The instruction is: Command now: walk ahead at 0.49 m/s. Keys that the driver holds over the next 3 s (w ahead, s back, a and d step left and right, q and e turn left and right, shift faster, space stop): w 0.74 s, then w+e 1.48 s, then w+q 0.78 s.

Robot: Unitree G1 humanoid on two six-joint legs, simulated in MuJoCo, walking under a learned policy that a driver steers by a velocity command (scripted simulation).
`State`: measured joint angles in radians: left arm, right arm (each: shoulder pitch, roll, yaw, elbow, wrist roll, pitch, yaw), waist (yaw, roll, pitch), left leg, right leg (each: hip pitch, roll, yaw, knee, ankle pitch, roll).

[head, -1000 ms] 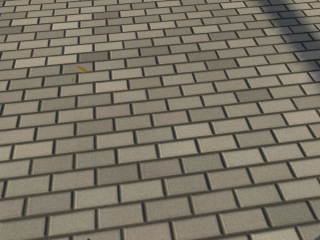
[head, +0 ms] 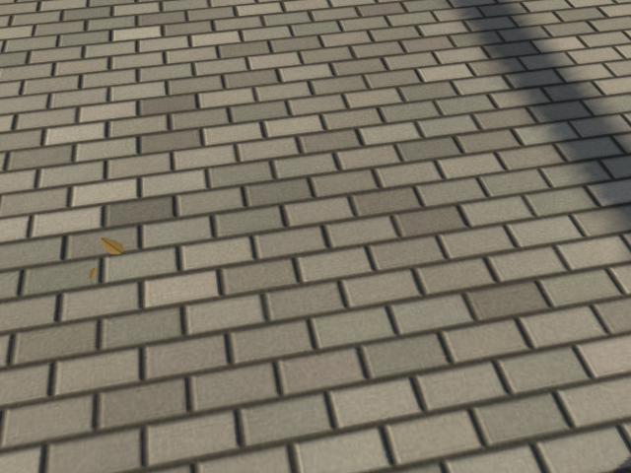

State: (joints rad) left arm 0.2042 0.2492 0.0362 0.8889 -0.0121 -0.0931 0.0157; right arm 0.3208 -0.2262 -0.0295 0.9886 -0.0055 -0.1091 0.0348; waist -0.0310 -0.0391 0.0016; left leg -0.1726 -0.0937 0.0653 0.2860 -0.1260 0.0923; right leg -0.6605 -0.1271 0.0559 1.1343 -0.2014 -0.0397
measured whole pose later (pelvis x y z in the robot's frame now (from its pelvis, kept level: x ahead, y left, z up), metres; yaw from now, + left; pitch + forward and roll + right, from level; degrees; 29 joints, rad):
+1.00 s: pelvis +0.55 -0.01 -0.01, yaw -4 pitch +2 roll +0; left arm 0.32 0.26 0.06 0.96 -0.04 -0.08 0.01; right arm 0.16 -0.23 -0.05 0.89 -0.01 -0.11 0.02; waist 0.00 -0.04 0.02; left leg -0.33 0.00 0.11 0.46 -0.16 0.04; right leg -0.44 -0.05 0.05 1.19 -0.35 -0.05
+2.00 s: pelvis +1.07 -0.19 -0.02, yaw -38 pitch +2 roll +1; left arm 0.36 0.28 0.08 0.77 -0.03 -0.04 0.02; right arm 0.06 -0.26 -0.06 0.76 0.00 -0.13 0.02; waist 0.05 -0.03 0.01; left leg -0.43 -0.04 0.01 0.54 -0.15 0.02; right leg -0.27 0.08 0.18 1.03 -0.51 -0.04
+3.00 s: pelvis +1.45 -0.54 -0.03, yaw -30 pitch +2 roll -2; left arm 0.31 0.28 0.09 0.85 -0.01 -0.05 0.02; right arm 0.07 -0.27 -0.07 0.73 0.03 -0.03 0.05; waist 0.03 0.02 0.05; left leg -0.53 0.00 0.06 0.66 -0.17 0.12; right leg 0.00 -0.11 -0.25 0.68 -0.51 0.06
